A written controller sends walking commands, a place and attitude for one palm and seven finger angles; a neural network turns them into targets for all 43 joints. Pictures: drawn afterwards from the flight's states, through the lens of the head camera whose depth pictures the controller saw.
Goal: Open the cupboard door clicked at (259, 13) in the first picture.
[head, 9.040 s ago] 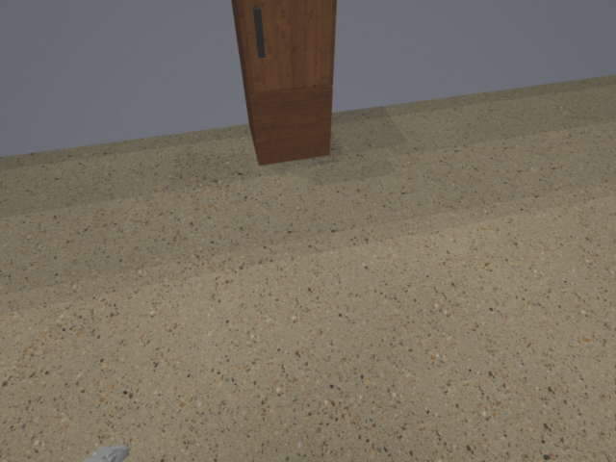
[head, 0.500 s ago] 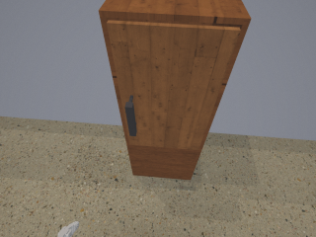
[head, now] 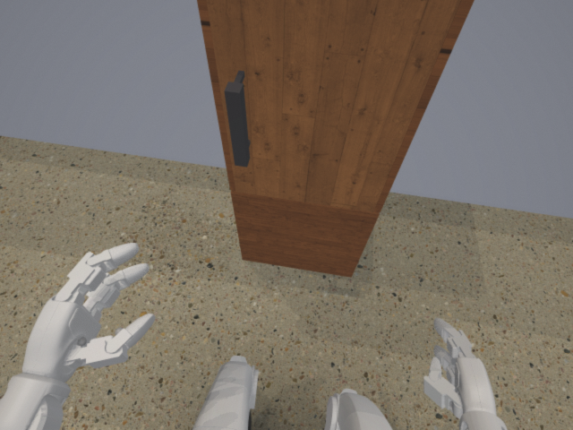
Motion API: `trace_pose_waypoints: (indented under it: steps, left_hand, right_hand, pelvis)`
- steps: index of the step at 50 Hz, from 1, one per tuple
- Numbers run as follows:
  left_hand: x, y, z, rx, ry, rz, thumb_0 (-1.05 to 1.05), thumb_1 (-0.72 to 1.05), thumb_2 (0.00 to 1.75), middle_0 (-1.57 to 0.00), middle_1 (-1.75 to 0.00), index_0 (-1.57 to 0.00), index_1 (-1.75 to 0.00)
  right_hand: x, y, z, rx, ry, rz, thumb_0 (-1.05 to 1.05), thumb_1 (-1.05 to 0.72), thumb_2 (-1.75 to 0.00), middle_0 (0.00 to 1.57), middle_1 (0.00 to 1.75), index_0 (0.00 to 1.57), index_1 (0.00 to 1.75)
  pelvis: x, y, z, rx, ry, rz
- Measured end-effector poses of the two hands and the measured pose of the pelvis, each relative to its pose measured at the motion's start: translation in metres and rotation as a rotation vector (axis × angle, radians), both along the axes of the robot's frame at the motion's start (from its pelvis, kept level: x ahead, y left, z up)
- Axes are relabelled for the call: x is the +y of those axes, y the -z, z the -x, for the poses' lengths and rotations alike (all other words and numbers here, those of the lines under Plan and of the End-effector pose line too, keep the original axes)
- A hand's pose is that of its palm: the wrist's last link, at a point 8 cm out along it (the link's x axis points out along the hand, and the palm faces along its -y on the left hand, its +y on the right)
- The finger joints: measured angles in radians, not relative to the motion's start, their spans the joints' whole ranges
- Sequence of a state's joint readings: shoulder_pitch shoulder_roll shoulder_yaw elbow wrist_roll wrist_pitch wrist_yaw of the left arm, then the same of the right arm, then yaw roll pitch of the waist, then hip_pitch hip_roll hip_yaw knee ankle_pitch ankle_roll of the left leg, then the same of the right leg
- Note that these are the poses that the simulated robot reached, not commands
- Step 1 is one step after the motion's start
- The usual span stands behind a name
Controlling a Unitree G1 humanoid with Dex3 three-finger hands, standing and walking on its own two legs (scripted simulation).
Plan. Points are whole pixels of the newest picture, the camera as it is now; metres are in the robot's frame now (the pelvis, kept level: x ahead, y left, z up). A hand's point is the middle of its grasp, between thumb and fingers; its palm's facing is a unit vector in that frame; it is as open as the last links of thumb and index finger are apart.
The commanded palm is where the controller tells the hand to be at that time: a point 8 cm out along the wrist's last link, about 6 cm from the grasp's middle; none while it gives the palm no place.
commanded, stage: raise the hand with hooked fingers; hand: left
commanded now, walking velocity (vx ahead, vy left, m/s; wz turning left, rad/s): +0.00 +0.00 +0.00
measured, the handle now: (241, 121) +0.61 +0.16 +0.03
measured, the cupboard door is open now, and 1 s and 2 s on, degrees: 0 0 0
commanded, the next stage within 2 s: move the hooked fingers beside the handle in 1.50 s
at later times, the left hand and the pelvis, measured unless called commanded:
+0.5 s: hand (94, 294) +0.26 +0.28 +0.04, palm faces -0.07 -1.00 -0.05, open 12.6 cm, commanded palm +0.24 +0.33 +0.05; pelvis +0.00 +0.05 +0.01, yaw -2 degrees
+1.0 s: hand (77, 265) +0.29 +0.31 +0.05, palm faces -0.07 -1.00 -0.07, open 14.0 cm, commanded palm +0.28 +0.36 +0.05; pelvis +0.01 +0.05 +0.01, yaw -2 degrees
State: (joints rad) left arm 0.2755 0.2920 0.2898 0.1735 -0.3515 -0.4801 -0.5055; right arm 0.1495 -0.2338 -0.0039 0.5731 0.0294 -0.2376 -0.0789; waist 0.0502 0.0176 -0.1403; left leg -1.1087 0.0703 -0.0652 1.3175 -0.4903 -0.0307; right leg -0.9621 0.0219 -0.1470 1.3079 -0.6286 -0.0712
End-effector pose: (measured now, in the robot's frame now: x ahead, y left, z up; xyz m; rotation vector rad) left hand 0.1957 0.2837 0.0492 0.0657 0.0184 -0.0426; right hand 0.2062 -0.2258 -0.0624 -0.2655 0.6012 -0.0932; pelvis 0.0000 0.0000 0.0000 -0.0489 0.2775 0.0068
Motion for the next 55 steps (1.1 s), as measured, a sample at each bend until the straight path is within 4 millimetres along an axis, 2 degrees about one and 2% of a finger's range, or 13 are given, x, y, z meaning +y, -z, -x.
trace_pose_waypoints:
  steps: [4,8,11,14,17,21,29,35,42,55]
  left_hand:
    - [0.005,-0.002,-0.021,0.051,0.044,0.006,0.01,0.31,0.65,-0.24,-0.68,-0.24,-0.68]
    - [0.017,-0.006,-0.031,0.079,0.025,0.013,0.01,0.21,0.61,-0.25,-0.74,-0.25,-0.74]
    - [0.025,-0.006,-0.034,0.074,0.006,0.009,0.00,0.15,0.58,-0.25,-0.78,-0.25,-0.79]
    - [0.032,-0.004,-0.034,0.064,0.004,0.007,0.00,0.08,0.55,-0.26,-0.83,-0.26,-0.83]
    - [0.037,0.001,-0.036,0.059,0.012,0.009,0.00,0.01,0.52,-0.26,-0.87,-0.26,-0.88]
    - [0.042,0.004,-0.039,0.047,0.022,0.013,0.00,-0.09,0.48,-0.27,-0.93,-0.27,-0.94]
    - [0.058,-0.002,-0.045,0.031,0.012,0.002,-0.01,-0.27,0.40,-0.28,-1.05,-0.28,-1.06]
    - [0.072,-0.004,-0.049,0.044,0.001,-0.006,-0.01,-0.40,0.34,-0.29,-1.14,-0.29,-1.14]
    - [0.082,-0.002,-0.060,0.054,0.007,-0.002,-0.01,-0.47,0.31,-0.30,-1.18,-0.30,-1.18]
    - [0.084,-0.003,-0.084,0.051,0.027,0.002,-0.01,-0.50,0.30,-0.30,-1.20,-0.30,-1.20]
  right_hand:
    - [0.006,0.015,0.036,0.099,0.053,-0.036,0.01,-0.90,-0.90,0.20,0.30,0.20,0.30]
    - [0.004,0.018,0.067,0.167,0.117,-0.047,0.01,-0.90,-0.90,0.20,0.30,0.20,0.30]
    - [0.000,0.017,0.082,0.197,0.147,-0.030,0.01,-0.90,-0.90,0.20,0.30,0.20,0.30]
    - [-0.004,0.014,0.088,0.208,0.162,-0.001,0.01,-0.90,-0.90,0.20,0.30,0.20,0.30]
    - [-0.005,0.009,0.086,0.200,0.160,0.031,0.01,-0.90,-0.90,0.20,0.30,0.20,0.30]
    - [-0.001,0.000,0.073,0.166,0.138,0.059,0.01,-0.90,-0.90,0.20,0.30,0.20,0.30]
    - [0.028,-0.017,0.034,0.078,0.054,0.050,0.01,-0.90,-0.90,0.20,0.30,0.20,0.30]
    - [0.045,-0.020,0.019,0.058,-0.002,0.031,0.01,-0.90,-0.90,0.20,0.30,0.20,0.30]
    - [0.044,-0.013,0.023,0.099,-0.007,0.037,0.01,-0.90,-0.90,0.20,0.30,0.20,0.30]
    - [0.013,-0.001,0.055,0.194,0.073,0.067,0.01,-0.90,-0.90,0.20,0.30,0.20,0.30]
  pelvis:
    - [0.004,-0.004,0.002,0.010,0.008,0.002]
    - [0.011,-0.010,0.000,0.023,0.022,-0.004]
    - [0.018,-0.012,-0.001,0.031,0.030,-0.005]
    - [0.026,-0.013,-0.002,0.038,0.034,-0.003]
    - [0.033,-0.011,-0.002,0.043,0.033,0.003]
    - [0.041,-0.011,-0.003,0.046,0.029,0.010]
    - [0.052,-0.014,-0.004,0.043,0.018,0.024]
    - [0.055,-0.015,-0.005,0.045,0.010,0.030]
    - [0.053,-0.014,-0.007,0.055,0.008,0.035]
    - [0.045,-0.010,-0.010,0.078,0.022,0.030]
